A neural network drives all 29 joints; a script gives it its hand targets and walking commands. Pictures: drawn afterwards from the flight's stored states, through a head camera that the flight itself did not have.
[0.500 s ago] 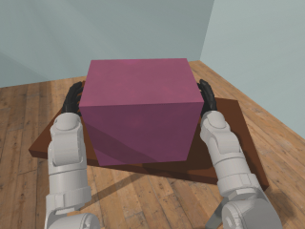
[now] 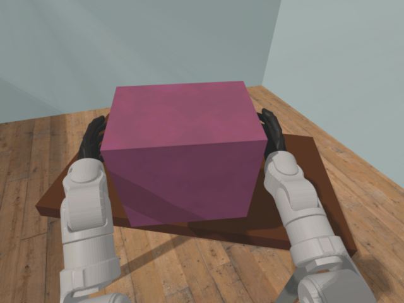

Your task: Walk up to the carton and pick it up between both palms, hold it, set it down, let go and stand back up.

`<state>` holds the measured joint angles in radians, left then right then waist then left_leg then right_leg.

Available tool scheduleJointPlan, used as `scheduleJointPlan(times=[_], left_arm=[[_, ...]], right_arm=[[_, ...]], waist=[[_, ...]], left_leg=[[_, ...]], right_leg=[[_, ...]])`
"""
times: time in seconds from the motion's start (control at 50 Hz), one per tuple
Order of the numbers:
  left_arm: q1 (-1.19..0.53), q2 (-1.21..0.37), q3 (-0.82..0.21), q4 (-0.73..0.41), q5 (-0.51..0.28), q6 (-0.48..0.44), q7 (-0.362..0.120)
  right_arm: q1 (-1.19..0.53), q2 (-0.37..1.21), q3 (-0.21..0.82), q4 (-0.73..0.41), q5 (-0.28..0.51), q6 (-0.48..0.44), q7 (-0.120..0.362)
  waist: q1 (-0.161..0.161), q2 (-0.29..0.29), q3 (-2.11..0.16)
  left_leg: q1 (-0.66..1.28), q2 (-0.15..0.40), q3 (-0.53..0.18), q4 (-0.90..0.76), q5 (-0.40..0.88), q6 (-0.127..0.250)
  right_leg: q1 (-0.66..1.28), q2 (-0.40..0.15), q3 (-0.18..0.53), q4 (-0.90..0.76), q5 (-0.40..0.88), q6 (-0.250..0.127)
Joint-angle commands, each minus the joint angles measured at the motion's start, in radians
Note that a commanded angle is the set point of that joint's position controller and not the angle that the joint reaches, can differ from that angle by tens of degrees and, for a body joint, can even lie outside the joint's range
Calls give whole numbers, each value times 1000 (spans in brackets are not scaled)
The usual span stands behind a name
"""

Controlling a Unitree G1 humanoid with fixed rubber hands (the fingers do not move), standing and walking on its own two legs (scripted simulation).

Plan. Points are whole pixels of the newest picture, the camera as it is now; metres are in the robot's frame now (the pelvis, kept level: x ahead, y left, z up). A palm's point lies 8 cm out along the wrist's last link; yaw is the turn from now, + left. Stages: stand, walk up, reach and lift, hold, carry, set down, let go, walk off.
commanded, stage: hold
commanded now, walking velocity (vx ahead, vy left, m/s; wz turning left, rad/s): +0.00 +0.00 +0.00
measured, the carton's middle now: (185, 155) +0.38 +0.02 +0.14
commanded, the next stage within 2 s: none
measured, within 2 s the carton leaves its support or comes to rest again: neither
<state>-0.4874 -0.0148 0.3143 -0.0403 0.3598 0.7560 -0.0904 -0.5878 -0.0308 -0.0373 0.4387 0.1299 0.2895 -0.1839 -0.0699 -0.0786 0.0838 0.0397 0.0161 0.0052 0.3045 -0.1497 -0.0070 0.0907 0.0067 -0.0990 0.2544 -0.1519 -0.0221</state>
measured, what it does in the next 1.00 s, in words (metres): stands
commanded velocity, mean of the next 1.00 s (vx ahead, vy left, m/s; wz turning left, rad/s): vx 0.00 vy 0.00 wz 0.00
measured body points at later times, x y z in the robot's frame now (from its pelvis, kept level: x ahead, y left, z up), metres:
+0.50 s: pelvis -0.01 +0.00 +0.00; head -0.06 +0.03 +0.45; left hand +0.35 +0.18 +0.19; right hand +0.36 -0.16 +0.19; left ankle +0.03 +0.12 -0.75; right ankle +0.01 -0.10 -0.75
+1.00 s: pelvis +0.00 +0.00 +0.00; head -0.05 +0.02 +0.45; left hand +0.36 +0.17 +0.18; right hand +0.36 -0.17 +0.18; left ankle +0.03 +0.12 -0.75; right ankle +0.01 -0.10 -0.75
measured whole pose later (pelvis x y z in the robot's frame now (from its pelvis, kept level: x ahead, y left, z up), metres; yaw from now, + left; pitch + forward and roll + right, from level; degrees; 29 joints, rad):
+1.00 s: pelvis +0.00 +0.00 +0.00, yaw -1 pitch -12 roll +0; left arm -0.53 -0.02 0.31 0.03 0.36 0.72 -0.09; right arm -0.58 -0.05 -0.04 0.46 0.12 0.25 -0.18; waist -0.08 -0.06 0.09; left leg 0.04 0.01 0.01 0.30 -0.14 0.00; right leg 0.08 0.00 -0.09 0.28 -0.15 -0.02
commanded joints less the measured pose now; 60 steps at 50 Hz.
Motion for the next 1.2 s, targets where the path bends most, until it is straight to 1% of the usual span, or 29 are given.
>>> scheduleJointPlan(times=[0.0, 0.04, 0.08, 0.12, 0.18, 0.2, 0.24, 0.28, 0.3, 0.32, 0.38, 0.42, 0.5, 0.52, 0.58, 0.62, 0.68, 0.76, 0.8, 0.84, 0.88, 0.9, 0.94, 1.0, 1.02, 1.08, 1.1, 1.14, 1.18], left_arm=[[-577, -381, -459, -155, -186, -75, -156], [-572, -374, -464, -168, -196, -92, -154], [-570, -361, -457, -160, -190, -103, -149], [-562, -359, -442, -136, -181, -102, -149], [-577, -344, -389, -76, -162, -96, -154], [-582, -353, -386, -74, -160, -95, -155], [-598, -356, -368, -62, -153, -95, -155], [-601, -362, -367, -50, -151, -93, -154], [-604, -367, -373, -64, -155, -95, -153], [-608, -355, -359, -33, -146, -92, -155], [-613, -361, -347, -23, -135, -83, -161], [-630, -352, -332, 0, -125, -80, -167], [-661, -357, -359, -19, -143, -88, -165], [-664, -362, -369, -19, -147, -91, -163], [-644, -369, -389, -42, -153, -100, -161], [-634, -364, -403, -59, -161, -108, -159], [-605, -366, -414, -75, -164, -115, -156], [-601, -359, -403, -56, -161, -117, -154], [-609, -363, -407, -67, -161, -116, -150], [-612, -359, -403, -74, -162, -116, -147], [-623, -363, -394, -61, -162, -117, -145], [-606, -362, -386, -50, -158, -113, -145], [-600, -351, -366, -36, -147, -107, -151], [-609, -346, -356, -31, -139, -101, -160], [-619, -344, -355, -30, -144, -102, -163], [-605, -350, -367, -42, -147, -97, -166], [-620, -349, -367, -44, -146, -99, -167], [-616, -355, -391, -78, -156, -102, -166], [-618, -360, -402, -81, -160, -104, -164]], right_arm=[[-605, 387, 310, -317, 76, -75, 154], [-604, 392, 331, -340, 84, -81, 148], [-596, 397, 346, -337, 82, -80, 147], [-597, 392, 348, -327, 76, -79, 148], [-627, 400, 329, -286, 59, -73, 159], [-634, 409, 328, -286, 55, -77, 162], [-656, 413, 316, -276, 51, -83, 169], [-669, 421, 323, -282, 51, -87, 170], [-671, 418, 323, -284, 56, -92, 168], [-669, 411, 309, -255, 48, -88, 167], [-658, 405, 285, -219, 36, -86, 169], [-659, 403, 256, -183, 20, -86, 173], [-663, 407, 237, -181, 13, -102, 176], [-659, 404, 233, -176, 7, -105, 175], [-637, 406, 239, -184, 4, -116, 171], [-639, 409, 262, -210, 20, -122, 164], [-627, 409, 293, -242, 33, -125, 154], [-646, 409, 311, -255, 41, -118, 152], [-645, 417, 317, -254, 46, -117, 157], [-639, 420, 326, -255, 53, -115, 160], [-661, 423, 330, -263, 53, -112, 162], [-658, 422, 330, -264, 54, -109, 162], [-657, 420, 329, -249, 54, -103, 159], [-637, 410, 311, -220, 44, -97, 157], [-645, 410, 305, -216, 44, -97, 159], [-620, 407, 298, -217, 45, -98, 156], [-623, 403, 289, -208, 39, -97, 156], [-601, 406, 288, -220, 45, -100, 156], [-605, 398, 286, -229, 43, -103, 154]], waist=[[-52, 134, -373], [-51, 122, -415], [-38, 105, -418], [-31, 95, -397], [-4, 55, -326], [3, 50, -322], [17, 49, -314], [20, 49, -331], [14, 55, -343], [13, 60, -315], [5, 63, -303], [-1, 66, -273], [-22, 101, -327], [-33, 110, -329], [-49, 113, -365], [-48, 113, -390], [-45, 107, -397], [-25, 87, -366], [-17, 88, -351], [-12, 76, -355], [0, 68, -351], [5, 58, -345], [7, 44, -334], [-2, 62, -312], [-1, 59, -328], [-19, 77, -336], [-20, 83, -324], [-35, 103, -351], [-44, 114, -355]], left_leg=[[96, -42, 44, -2, 283, -33], [117, -46, 38, 18, 323, -35], [107, -47, 37, 11, 314, -28], [86, -43, 36, -3, 279, -22], [35, -42, 49, -40, 168, 3], [24, -41, 51, -49, 145, 11], [19, -39, 53, -56, 138, 18], [40, -40, 58, -48, 171, 18], [54, -42, 56, -38, 200, 11], [49, -40, 56, -41, 179, 13], [52, -38, 61, -52, 147, 13], [27, -36, 66, -72, 71, 19], [35, -39, 68, -59, 93, 10], [45, -38, 66, -53, 104, 7], [74, -40, 62, -32, 163, -7], [80, -47, 58, -13, 219, -11], [88, -48, 53, 1, 266, -17], [60, -47, 49, -14, 228, -10], [61, -45, 50, -21, 223, -8], [67, -44, 48, -20, 237, -3], [62, -45, 50, -25, 224, 3], [60, -43, 48, -26, 236, 5], [51, -46, 54, -32, 215, 15], [53, -47, 61, -45, 185, 14], [50, -45, 57, -44, 178, 15], [66, -46, 59, -32, 212, 3], [62, -45, 57, -33, 205, 0], [79, -46, 56, -24, 240, -10], [92, -48, 53, -16, 252, -17]], right_leg=[[69, 26, -8, -4, 182, 45], [81, 28, -8, 2, 228, 51], [87, 27, -5, 5, 238, 55], [81, 27, -9, 2, 199, 54], [51, 21, -7, -14, 99, 55], [44, 18, -4, -16, 76, 53], [33, 20, -6, -19, 59, 49], [40, 21, -4, -14, 96, 50], [45, 26, -4, -12, 116, 48], [39, 24, -4, -16, 95, 48], [23, 20, -5, -25, 58, 48], [12, 16, -7, -33, -5, 45], [14, 10, -6, -25, 11, 44], [14, 10, -7, -23, 24, 44], [34, 18, -14, -16, 78, 45], [49, 16, -12, -5, 142, 51], [80, 22, -11, 2, 194, 52], [70, 22, -14, -3, 151, 53], [48, 24, -13, -7, 134, 52], [50, 24, -12, -4, 150, 51], [45, 26, -10, -8, 137, 52], [49, 25, -10, -8, 154, 53], [64, 21, -3, -7, 163, 58], [58, 18, 0, -18, 138, 56], [55, 16, -1, -14, 126, 55], [59, 18, -4, -14, 148, 52], [55, 18, -4, -13, 140, 52], [61, 20, -4, -10, 170, 49], [50, 22, -7, -10, 173, 49]])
